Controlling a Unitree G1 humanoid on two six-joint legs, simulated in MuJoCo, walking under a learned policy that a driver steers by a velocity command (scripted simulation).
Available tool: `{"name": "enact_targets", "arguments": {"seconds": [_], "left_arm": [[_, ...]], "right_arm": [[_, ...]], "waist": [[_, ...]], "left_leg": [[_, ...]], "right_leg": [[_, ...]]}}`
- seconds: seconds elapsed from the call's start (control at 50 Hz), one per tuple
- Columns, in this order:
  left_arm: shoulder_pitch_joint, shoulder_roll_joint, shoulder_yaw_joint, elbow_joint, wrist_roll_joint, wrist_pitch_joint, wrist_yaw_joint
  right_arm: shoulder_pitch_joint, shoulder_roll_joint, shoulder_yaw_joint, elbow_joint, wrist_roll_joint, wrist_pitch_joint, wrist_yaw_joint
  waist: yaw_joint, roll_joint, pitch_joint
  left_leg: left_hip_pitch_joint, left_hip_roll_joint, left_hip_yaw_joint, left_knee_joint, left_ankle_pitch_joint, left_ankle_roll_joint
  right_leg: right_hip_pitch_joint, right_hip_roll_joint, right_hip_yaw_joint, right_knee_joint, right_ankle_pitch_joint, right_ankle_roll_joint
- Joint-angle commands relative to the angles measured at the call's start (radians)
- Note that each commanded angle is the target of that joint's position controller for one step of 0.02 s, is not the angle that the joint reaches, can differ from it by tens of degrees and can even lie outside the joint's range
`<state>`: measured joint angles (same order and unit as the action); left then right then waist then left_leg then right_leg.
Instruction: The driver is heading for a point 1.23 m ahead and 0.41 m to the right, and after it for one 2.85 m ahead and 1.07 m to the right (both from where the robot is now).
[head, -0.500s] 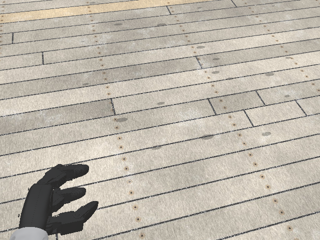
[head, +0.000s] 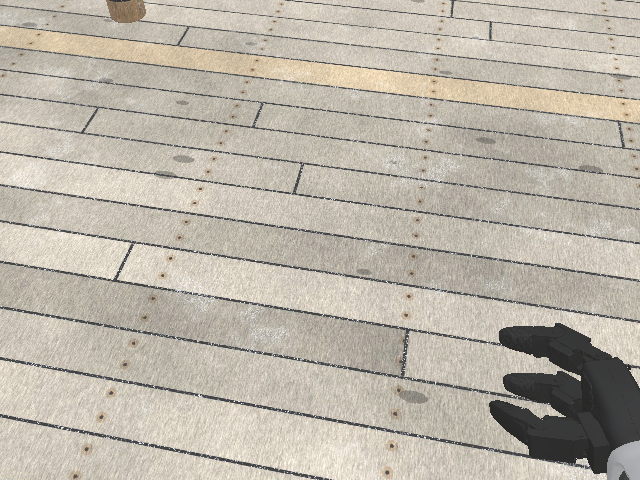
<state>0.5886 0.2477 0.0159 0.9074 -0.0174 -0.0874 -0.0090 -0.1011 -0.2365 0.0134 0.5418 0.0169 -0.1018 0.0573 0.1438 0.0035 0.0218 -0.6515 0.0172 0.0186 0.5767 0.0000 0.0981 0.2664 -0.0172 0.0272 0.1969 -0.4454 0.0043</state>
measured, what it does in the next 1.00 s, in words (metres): walks ahead, turning right: left foot, then right foot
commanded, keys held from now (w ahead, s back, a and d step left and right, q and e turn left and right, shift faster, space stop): w+shift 0.10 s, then w+e+shift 0.36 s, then s+e+shift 0.38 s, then s+shift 0.02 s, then w+shift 0.14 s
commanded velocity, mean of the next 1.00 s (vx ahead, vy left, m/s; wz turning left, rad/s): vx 0.59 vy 0.00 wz -0.59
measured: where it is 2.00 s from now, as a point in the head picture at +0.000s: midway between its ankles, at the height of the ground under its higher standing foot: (530, 235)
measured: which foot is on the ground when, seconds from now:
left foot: up 0.00-0.00, down 0.02-0.50, up 0.52-0.88, down 0.90-1.00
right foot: down 0.00-0.04, up 0.06-0.48, down 0.50-0.90, up 0.92-1.00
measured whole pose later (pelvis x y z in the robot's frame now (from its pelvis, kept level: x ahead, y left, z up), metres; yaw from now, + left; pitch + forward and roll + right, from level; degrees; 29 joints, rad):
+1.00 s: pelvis +0.75 -0.06 +0.01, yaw -42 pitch +1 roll +1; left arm 0.19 0.33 0.06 0.64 -0.01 0.04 0.03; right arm 0.13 -0.28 -0.04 0.66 -0.02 -0.03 -0.02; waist 0.01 0.01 0.03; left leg -0.47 -0.10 -0.12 0.51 -0.08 0.01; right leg -0.46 0.14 0.15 1.09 -0.50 -0.01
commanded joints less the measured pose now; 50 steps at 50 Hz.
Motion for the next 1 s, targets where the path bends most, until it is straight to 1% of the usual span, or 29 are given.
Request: {"name": "enact_targets", "arguments": {"seconds": [0.02, 0.04, 0.06, 0.08, 0.1, 0.12, 0.16, 0.2, 0.22, 0.26, 0.32, 0.4, 0.46, 0.48, 0.5, 0.52, 0.54, 0.56, 0.6, 0.68, 0.74, 0.8, 0.86, 0.88, 0.92, 0.94, 0.96, 0.98, 1.0], "left_arm": [[-0.106, 0.234, 0.04, -0.056, 0.024, 0.01, 0.018], [0.012, 0.059, -0.003, -0.093, 0.039, -0.006, 0.013], [0.025, 0.065, -0.016, -0.081, 0.001, -0.042, 0.002], [-0.151, 0.161, 0.021, -0.123, -0.046, -0.055, 0.005], [-0.26, 0.154, 0.016, -0.161, -0.05, -0.065, 0.007], [-0.298, 0.125, 0.013, -0.162, -0.033, -0.063, 0.008], [-0.227, 0.079, 0.015, -0.141, -0.023, -0.021, 0.0], [-0.229, 0.045, 0.011, -0.137, -0.029, 0.021, 0.004], [-0.278, 0.055, 0.013, -0.14, -0.023, 0.032, 0.007], [-0.341, 0.051, 0.011, -0.179, -0.014, 0.032, 0.008], [-0.449, 0.07, 0.015, -0.205, -0.002, 0.016, -0.019], [-0.582, 0.079, 0.016, -0.272, -0.016, -0.001, -0.065], [-0.501, 0.16, 0.055, -0.292, -0.036, 0.01, -0.078], [-0.292, 0.191, 0.071, -0.249, -0.022, 0.02, -0.075], [-0.072, 0.26, 0.103, -0.195, -0.006, 0.028, -0.059], [-0.074, 0.333, 0.111, -0.189, 0.022, 0.023, -0.045], [-0.111, 0.335, 0.118, -0.251, 0.047, 0.019, -0.035], [-0.151, 0.31, 0.116, -0.287, 0.045, 0.018, -0.029], [-0.292, 0.254, 0.1, -0.308, 0.007, 0.014, -0.024], [-0.374, 0.215, 0.093, -0.324, 0.005, 0.032, 0.003], [-0.366, 0.257, 0.114, -0.316, -0.008, 0.091, 0.045], [-0.363, 0.242, 0.116, -0.319, -0.028, 0.14, 0.087], [-0.4, 0.177, 0.1, -0.338, 0.002, 0.148, 0.101], [-0.416, 0.15, 0.09, -0.347, 0.009, 0.142, 0.092], [-0.317, 0.056, 0.053, -0.323, 0.032, 0.139, 0.061], [-0.073, 0.086, 0.054, -0.339, 0.002, 0.133, 0.031], [-0.162, 0.165, 0.063, -0.309, -0.014, 0.117, 0.025], [-0.251, 0.22, 0.076, -0.302, 0.0, 0.116, 0.026], [-0.251, 0.213, 0.075, -0.275, 0.023, 0.118, 0.031]], "right_arm": [[0.418, -0.225, -0.11, 0.033, 0.01, 0.012, -0.033], [0.568, -0.33, -0.13, 0.075, -0.024, 0.012, -0.04], [0.642, -0.274, -0.121, 0.104, -0.005, 0.01, -0.031], [0.594, -0.202, -0.102, 0.13, -0.004, 0.014, -0.036], [0.526, -0.176, -0.094, 0.139, -0.012, 0.012, -0.036], [0.459, -0.148, -0.087, 0.143, -0.029, 0.005, -0.032], [0.372, -0.071, -0.069, 0.155, -0.051, -0.01, -0.021], [0.316, -0.067, -0.072, 0.173, -0.023, -0.024, -0.017], [0.339, -0.054, -0.071, 0.187, -0.02, -0.032, -0.015], [0.34, -0.125, -0.088, 0.203, -0.034, -0.04, -0.03], [0.375, -0.128, -0.081, 0.217, -0.035, -0.051, -0.047], [0.476, -0.2, -0.086, 0.252, -0.031, -0.03, -0.061], [0.502, -0.265, -0.098, 0.235, -0.05, 0.025, -0.099], [0.453, -0.302, -0.108, 0.215, -0.045, 0.044, -0.109], [0.394, -0.297, -0.107, 0.185, -0.036, 0.046, -0.111], [0.541, -0.068, -0.05, 0.146, -0.074, 0.02, -0.081], [0.551, -0.132, -0.034, 0.115, -0.023, -0.021, -0.064], [0.383, -0.214, -0.055, 0.083, -0.006, -0.042, -0.062], [0.273, -0.172, -0.049, 0.035, -0.02, -0.042, -0.074], [0.299, -0.164, -0.057, 0.037, -0.043, 0.005, -0.079], [0.236, -0.141, -0.053, 0.025, -0.023, 0.026, -0.088], [0.165, -0.146, -0.06, 0.016, -0.024, 0.028, -0.072], [0.211, -0.163, -0.075, 0.047, -0.03, 0.021, -0.065], [0.27, -0.153, -0.077, 0.072, -0.027, 0.02, -0.066], [0.266, -0.158, -0.073, 0.041, -0.04, 0.056, -0.081], [0.245, -0.271, -0.096, 0.046, -0.059, 0.067, -0.087], [0.223, -0.226, -0.101, 0.021, -0.048, 0.062, -0.087], [0.225, -0.187, -0.089, 0.015, -0.035, 0.063, -0.089], [0.245, -0.19, -0.085, 0.022, -0.03, 0.066, -0.084]], "waist": [[-0.373, -0.18, -0.183], [-0.3, 0.137, -0.402], [-0.314, 0.255, -0.604], [-0.316, 0.2, -0.354], [-0.291, 0.114, -0.186], [-0.239, 0.005, -0.094], [-0.127, 0.055, -0.048], [-0.089, 0.075, 0.032], [-0.112, 0.036, 0.067], [-0.106, 0.06, 0.103], [-0.142, -0.032, 0.114], [-0.177, -0.011, 0.125], [-0.098, 0.101, -0.004], [0.003, 0.144, -0.059], [0.104, 0.093, -0.137], [-0.066, -0.35, -0.208], [-0.043, -0.271, -0.492], [0.005, -0.08, -0.437], [-0.11, 0.108, -0.144], [-0.192, 0.074, -0.068], [-0.172, 0.002, -0.177], [-0.139, -0.065, -0.226], [-0.168, -0.138, -0.185], [-0.194, -0.119, -0.231], [-0.158, 0.091, -0.223], [0.001, 0.316, -0.29], [-0.084, 0.25, -0.207], [-0.119, 0.169, -0.159], [-0.114, 0.088, -0.18]], "left_leg": [[0.779, -0.014, 0.008, 0.04, -0.048, 0.073], [1.243, 0.289, -0.477, 0.036, -0.309, 0.206], [1.3, 0.371, -0.898, -0.208, -0.675, 0.26], [1.149, 0.315, -0.784, -0.277, -0.683, 0.199], [0.956, 0.281, -0.627, -0.297, -0.538, 0.184], [0.772, 0.253, -0.507, -0.322, -0.416, 0.166], [0.539, 0.218, -0.366, -0.378, -0.365, 0.148], [0.398, 0.229, -0.254, -0.453, -0.318, 0.127], [0.374, 0.194, -0.146, -0.456, -0.193, 0.098], [0.347, 0.193, -0.063, -0.494, -0.107, 0.092], [0.384, 0.129, 0.119, -0.523, 0.002, 0.035], [0.621, 0.163, 0.182, -0.492, 0.328, -0.04], [0.836, 0.187, 0.214, -0.151, 1.232, -0.085], [0.777, 0.216, 0.197, 0.097, 1.3, -0.091], [0.636, 0.166, 0.19, 0.402, 1.145, -0.109], [0.1, -0.052, 0.112, 0.889, -0.388, -0.203], [-0.057, -0.168, -0.124, 1.13, -0.621, -0.19], [-0.054, -0.11, -0.191, 1.085, -0.542, -0.144], [-0.02, -0.062, -0.168, 0.887, -0.513, -0.128], [0.118, -0.033, -0.139, 0.544, -0.453, -0.174], [0.214, -0.123, -0.103, 0.245, -0.239, -0.208], [0.342, -0.173, -0.108, 0.027, -0.015, -0.199], [0.404, -0.128, -0.168, -0.108, 0.102, -0.191], [0.499, -0.075, -0.189, -0.172, 0.233, -0.174], [0.64, 0.19, -0.454, -0.19, 0.171, -0.048], [0.673, 0.44, -0.876, -0.288, -0.39, 0.173], [0.618, 0.355, -0.938, -0.378, -0.844, 0.182], [0.533, 0.284, -0.79, -0.367, -0.804, 0.1], [0.458, 0.216, -0.667, -0.354, -0.746, 0.035]], "right_leg": [[-0.45, -0.172, -0.005, 0.579, 1.308, -0.077], [-0.858, -0.021, 0.013, 1.07, 0.477, -0.036], [-0.971, 0.055, 0.157, 1.23, -0.007, -0.062], [-1.096, -0.011, 0.123, 1.263, 0.03, -0.079], [-1.122, -0.047, 0.092, 1.227, 0.088, -0.079], [-1.078, -0.08, 0.082, 1.181, 0.129, -0.075], [-0.952, -0.137, 0.106, 1.117, 0.178, -0.065], [-0.943, -0.168, 0.12, 1.057, 0.178, -0.043], [-0.962, -0.165, 0.112, 1.035, 0.237, -0.041], [-1.007, -0.155, 0.117, 0.914, 0.409, -0.027], [-0.942, -0.102, 0.006, 0.7, 0.685, -0.047], [-0.896, -0.027, -0.093, 0.473, 0.725, -0.108], [-0.779, 0.131, -0.235, 0.522, 0.473, -0.151], [-0.608, 0.132, -0.205, 0.501, 0.42, -0.174], [-0.317, 0.119, -0.103, 0.365, 0.56, -0.196], [0.134, -0.102, 0.259, 0.474, 0.867, -0.364], [0.305, -0.287, 0.751, 0.304, 0.716, -0.519], [0.192, -0.245, 0.708, 0.241, 0.783, -0.426], [-0.206, -0.169, 0.549, 0.195, 0.958, -0.368], [-0.561, -0.044, 0.356, 0.159, 1.114, -0.301], [-0.583, 0.036, 0.314, 0.228, 1.2, -0.203], [-0.62, 0.1, 0.33, 0.292, 0.966, -0.074], [-0.608, 0.115, 0.401, 0.388, 0.692, -0.058], [-0.605, 0.126, 0.398, 0.449, 0.422, -0.059], [-0.757, 0.24, 0.196, 0.795, -0.233, -0.034], [-0.879, 0.163, 0.195, 0.964, -0.262, -0.024], [-0.989, 0.082, 0.132, 1.033, -0.121, -0.004], [-0.975, 0.072, 0.089, 1.063, -0.044, 0.011], [-0.893, 0.062, 0.042, 1.081, -0.011, 0.022]]}}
